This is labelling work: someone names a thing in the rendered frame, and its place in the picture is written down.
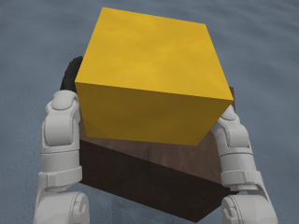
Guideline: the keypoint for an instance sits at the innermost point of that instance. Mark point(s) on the left robot forearm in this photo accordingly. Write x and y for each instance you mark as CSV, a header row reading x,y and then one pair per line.
x,y
60,167

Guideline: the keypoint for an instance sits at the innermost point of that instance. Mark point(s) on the left robot upper arm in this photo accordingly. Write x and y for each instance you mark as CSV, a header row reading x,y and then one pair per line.
x,y
63,208

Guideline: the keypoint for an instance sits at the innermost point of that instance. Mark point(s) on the right robot forearm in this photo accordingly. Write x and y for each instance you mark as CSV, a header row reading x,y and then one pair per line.
x,y
238,167

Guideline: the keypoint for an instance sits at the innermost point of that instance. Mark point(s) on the left robot hand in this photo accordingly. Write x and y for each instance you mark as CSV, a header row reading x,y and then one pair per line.
x,y
68,81

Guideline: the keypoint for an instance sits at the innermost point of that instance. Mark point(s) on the carton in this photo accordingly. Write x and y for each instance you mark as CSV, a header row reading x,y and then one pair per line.
x,y
150,79

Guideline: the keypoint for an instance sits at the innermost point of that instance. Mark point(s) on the right robot upper arm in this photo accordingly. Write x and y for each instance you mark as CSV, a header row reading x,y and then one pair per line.
x,y
246,209

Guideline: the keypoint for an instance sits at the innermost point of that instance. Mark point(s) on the pedestal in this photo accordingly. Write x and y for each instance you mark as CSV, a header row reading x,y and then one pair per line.
x,y
180,180

